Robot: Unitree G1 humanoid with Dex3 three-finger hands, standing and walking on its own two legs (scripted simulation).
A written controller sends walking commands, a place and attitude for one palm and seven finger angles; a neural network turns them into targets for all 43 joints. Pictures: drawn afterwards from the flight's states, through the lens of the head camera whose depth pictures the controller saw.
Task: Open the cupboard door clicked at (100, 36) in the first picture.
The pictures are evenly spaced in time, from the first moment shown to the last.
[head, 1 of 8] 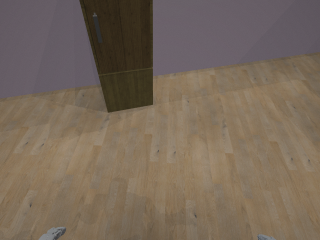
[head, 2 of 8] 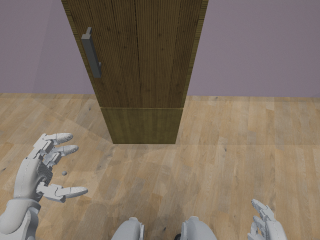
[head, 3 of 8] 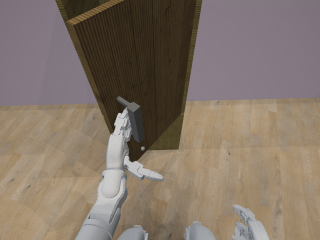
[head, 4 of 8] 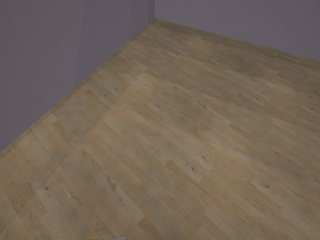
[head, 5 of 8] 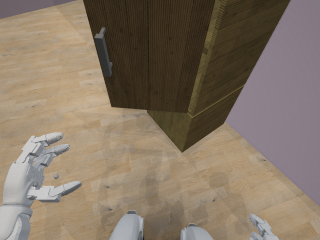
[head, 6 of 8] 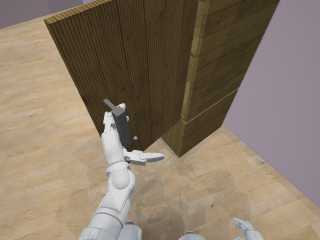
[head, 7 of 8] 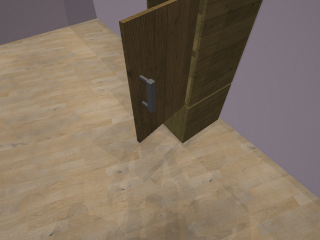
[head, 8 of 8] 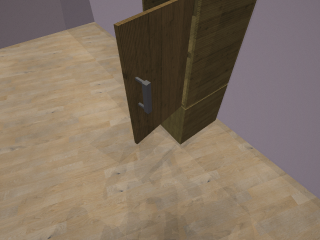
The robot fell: no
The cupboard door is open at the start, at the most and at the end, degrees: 0 100 100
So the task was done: yes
